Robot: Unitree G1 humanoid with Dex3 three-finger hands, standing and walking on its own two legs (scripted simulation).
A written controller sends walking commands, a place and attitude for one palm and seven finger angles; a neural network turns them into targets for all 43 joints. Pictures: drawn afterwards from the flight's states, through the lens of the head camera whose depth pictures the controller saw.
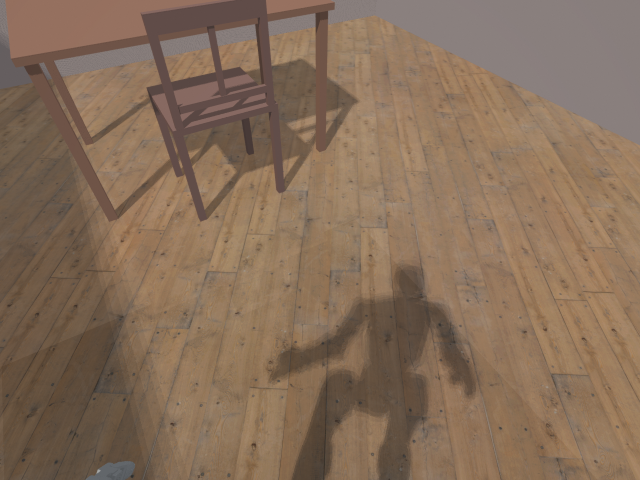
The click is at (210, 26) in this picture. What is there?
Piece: chair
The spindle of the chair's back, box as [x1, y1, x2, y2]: [207, 26, 225, 95]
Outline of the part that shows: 208,26 207,29 220,95 224,95 225,89 214,27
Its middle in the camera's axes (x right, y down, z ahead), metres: -0.37 -0.62 +1.37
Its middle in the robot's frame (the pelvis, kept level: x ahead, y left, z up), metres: +1.42 +0.44 -0.09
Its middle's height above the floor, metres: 0.67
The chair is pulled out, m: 0.00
